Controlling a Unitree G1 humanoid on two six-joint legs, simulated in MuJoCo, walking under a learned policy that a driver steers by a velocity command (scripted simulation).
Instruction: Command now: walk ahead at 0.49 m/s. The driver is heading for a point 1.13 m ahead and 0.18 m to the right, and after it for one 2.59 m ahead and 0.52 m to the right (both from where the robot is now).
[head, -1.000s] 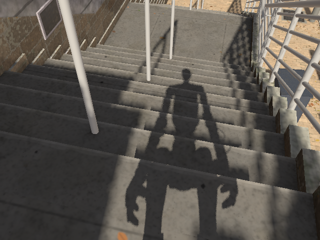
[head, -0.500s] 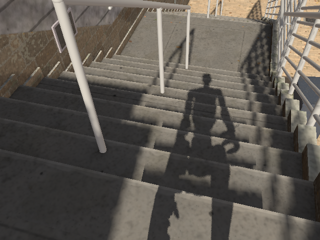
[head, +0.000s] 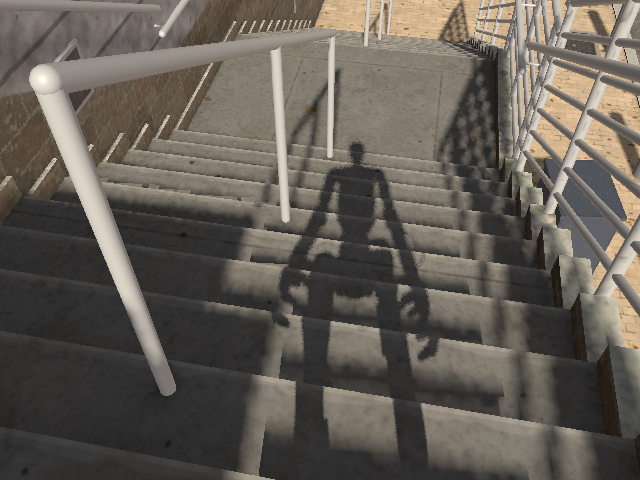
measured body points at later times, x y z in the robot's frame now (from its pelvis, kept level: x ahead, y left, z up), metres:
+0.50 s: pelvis +0.25 -0.06 +0.00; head +0.26 -0.07 +0.45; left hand +0.28 +0.19 -0.14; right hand +0.29 -0.31 -0.15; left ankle +0.21 +0.09 -0.66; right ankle +0.29 -0.13 -0.74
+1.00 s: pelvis +0.47 +0.00 -0.09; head +0.49 +0.01 +0.36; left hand +0.33 +0.20 -0.23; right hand +0.64 -0.21 -0.22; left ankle +0.65 +0.12 -0.82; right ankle +0.30 -0.13 -0.74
